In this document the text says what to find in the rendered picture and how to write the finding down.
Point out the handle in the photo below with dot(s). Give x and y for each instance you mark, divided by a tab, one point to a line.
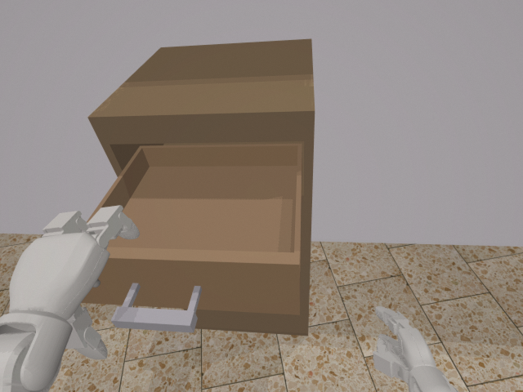
156	319

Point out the drawer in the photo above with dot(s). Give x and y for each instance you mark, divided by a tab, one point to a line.
227	218

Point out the robot left hand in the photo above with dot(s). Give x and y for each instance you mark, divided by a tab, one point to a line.
56	272

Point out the robot right hand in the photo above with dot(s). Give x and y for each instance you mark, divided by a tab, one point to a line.
397	358

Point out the left robot forearm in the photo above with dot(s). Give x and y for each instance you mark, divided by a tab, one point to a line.
32	344

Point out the right robot forearm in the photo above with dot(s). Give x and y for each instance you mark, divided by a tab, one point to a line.
428	379

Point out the cabinet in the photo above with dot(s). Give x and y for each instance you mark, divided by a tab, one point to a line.
222	94

